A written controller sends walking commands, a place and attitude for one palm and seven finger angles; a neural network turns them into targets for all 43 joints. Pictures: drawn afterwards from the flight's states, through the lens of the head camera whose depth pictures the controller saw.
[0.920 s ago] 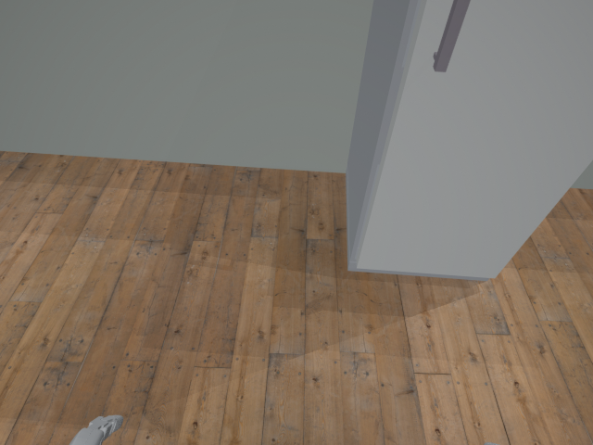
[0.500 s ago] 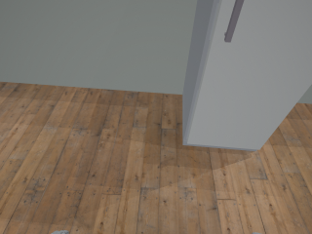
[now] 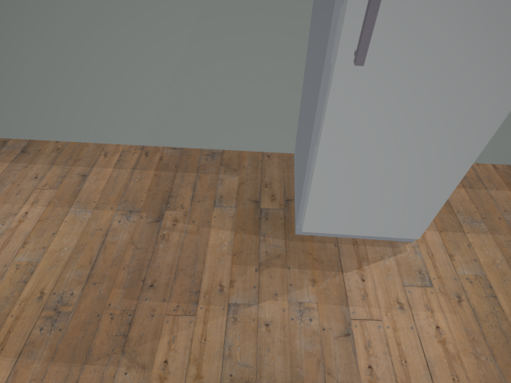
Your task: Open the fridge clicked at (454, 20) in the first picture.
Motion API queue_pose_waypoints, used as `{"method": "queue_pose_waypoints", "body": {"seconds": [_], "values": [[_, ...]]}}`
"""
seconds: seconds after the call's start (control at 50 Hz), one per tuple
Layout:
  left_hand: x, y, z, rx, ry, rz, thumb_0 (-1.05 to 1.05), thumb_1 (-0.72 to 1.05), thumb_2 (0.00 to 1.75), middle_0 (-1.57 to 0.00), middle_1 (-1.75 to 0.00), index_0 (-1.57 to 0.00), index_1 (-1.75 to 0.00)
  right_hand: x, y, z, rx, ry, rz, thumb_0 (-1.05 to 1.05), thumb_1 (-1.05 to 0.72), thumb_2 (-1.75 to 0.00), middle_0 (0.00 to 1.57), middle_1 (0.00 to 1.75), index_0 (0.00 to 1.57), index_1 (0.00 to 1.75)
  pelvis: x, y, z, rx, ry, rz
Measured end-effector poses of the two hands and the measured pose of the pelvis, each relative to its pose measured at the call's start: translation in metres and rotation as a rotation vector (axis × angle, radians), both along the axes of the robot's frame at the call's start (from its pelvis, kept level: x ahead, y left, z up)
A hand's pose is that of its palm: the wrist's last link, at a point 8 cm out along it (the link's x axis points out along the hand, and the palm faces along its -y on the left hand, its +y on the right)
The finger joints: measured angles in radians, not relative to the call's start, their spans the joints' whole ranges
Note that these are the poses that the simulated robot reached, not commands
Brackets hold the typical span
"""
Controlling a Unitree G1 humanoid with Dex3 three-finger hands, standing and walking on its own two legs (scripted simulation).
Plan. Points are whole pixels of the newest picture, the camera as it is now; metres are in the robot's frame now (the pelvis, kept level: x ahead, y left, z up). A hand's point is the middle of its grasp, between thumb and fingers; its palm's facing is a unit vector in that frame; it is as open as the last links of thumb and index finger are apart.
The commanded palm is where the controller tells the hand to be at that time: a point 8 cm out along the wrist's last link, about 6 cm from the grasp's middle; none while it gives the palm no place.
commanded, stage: stand and wait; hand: left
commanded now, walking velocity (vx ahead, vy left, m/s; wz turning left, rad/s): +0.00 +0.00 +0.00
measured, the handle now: out of the picture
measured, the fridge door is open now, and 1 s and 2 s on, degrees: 0 0 0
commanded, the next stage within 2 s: look at it before walking up in 0.10 s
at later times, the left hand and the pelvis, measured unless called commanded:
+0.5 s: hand out of the picture +0.08 +0.25 -0.16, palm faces -0.04 -0.94 -0.33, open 7.4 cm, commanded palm none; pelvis +0.00 +0.00 +0.00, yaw +0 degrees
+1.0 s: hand out of the picture +0.08 +0.24 -0.16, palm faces -0.06 -0.94 -0.33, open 7.4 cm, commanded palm none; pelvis +0.01 +0.00 +0.00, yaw -3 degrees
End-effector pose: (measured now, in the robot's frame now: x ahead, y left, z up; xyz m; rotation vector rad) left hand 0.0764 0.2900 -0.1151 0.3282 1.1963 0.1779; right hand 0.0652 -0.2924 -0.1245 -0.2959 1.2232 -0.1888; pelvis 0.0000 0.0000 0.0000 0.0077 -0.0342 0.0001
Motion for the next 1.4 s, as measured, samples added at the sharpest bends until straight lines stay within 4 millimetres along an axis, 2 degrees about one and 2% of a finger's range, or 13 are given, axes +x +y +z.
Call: {"method": "queue_pose_waypoints", "body": {"seconds": [0.38,0.94,1.02,1.12,1.26,1.4], "values": [[-0.001,0.000,-0.003,-0.010,0.014,-0.003,0.00,0.90,0.90,-0.21,-0.30,-0.20,-0.30,-0.003,0.001,0.003,-0.007,0.010,-0.007,0.01,-0.91,-0.90,0.20,0.30,0.20,0.30,0.000,0.002,0.001,-0.002,0.007,-0.005],[0.005,0.005,-0.004,0.000,0.025,0.005,0.00,0.90,0.90,-0.20,-0.30,-0.20,-0.30,0.021,0.007,0.004,-0.009,-0.034,-0.009,0.01,-0.91,-0.90,0.20,0.30,0.20,0.30,0.008,0.005,0.000,-0.001,0.010,-0.028],[0.002,-0.006,-0.013,-0.017,0.057,-0.016,0.00,0.91,0.90,-0.20,-0.30,-0.20,-0.30,0.012,0.015,-0.003,0.012,-0.050,-0.053,0.01,-0.91,-0.90,0.20,0.30,0.20,0.30,0.004,0.004,-0.004,0.006,0.012,-0.068],[-0.002,-0.029,-0.025,-0.043,0.095,-0.058,0.00,0.91,0.90,-0.20,-0.30,-0.20,-0.30,-0.014,0.023,-0.020,0.064,-0.046,-0.121,0.01,-0.91,-0.90,0.20,0.30,0.20,0.30,-0.006,-0.003,-0.014,0.033,0.004,-0.134],[-0.007,-0.071,-0.029,-0.042,0.087,-0.113,0.00,0.91,0.90,-0.20,-0.30,-0.20,-0.30,-0.056,0.009,-0.054,0.133,-0.002,-0.224,0.01,-0.91,-0.90,0.20,0.30,0.20,0.30,-0.016,-0.027,-0.029,0.026,-0.003,-0.204],[-0.018,-0.095,-0.013,-0.054,0.115,-0.138,0.00,0.90,0.90,-0.21,-0.30,-0.20,-0.30,-0.078,-0.007,-0.033,0.131,0.006,-0.284,0.01,-0.91,-0.90,0.20,0.30,0.20,0.30,-0.027,-0.038,-0.008,0.045,0.025,-0.268]]}}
